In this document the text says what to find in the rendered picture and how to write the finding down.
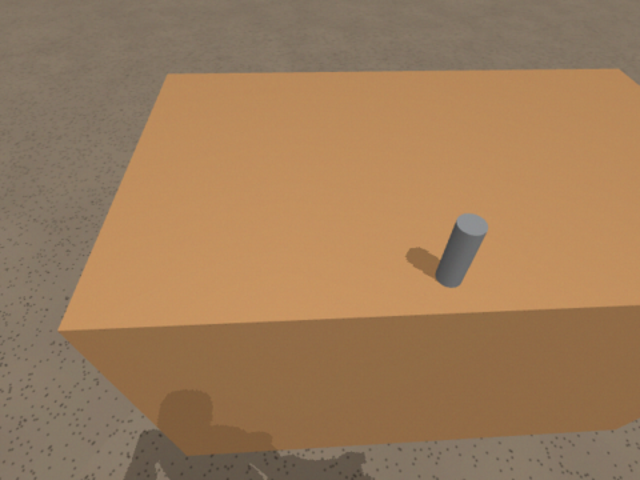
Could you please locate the can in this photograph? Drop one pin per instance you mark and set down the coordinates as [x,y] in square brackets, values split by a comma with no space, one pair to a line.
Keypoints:
[463,244]

